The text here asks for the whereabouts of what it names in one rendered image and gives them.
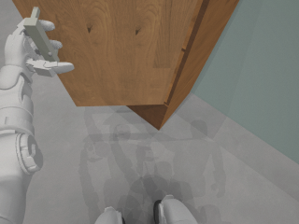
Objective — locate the robot right shin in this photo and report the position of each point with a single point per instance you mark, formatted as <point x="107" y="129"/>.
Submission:
<point x="167" y="197"/>

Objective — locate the robot left hand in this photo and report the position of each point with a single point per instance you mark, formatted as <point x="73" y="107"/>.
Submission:
<point x="18" y="52"/>

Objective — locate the robot shin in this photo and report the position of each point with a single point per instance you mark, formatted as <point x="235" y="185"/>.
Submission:
<point x="167" y="197"/>
<point x="109" y="209"/>

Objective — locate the handle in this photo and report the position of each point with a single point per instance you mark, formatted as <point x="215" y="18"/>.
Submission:
<point x="35" y="30"/>

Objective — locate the left robot forearm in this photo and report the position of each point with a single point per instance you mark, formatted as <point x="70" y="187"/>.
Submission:
<point x="16" y="106"/>

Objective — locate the robot left upper arm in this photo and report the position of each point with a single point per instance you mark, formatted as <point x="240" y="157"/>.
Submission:
<point x="20" y="158"/>

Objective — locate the cupboard door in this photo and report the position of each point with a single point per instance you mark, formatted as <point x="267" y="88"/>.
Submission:
<point x="124" y="52"/>

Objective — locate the robot left shin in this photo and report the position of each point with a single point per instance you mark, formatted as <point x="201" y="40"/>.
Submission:
<point x="109" y="209"/>

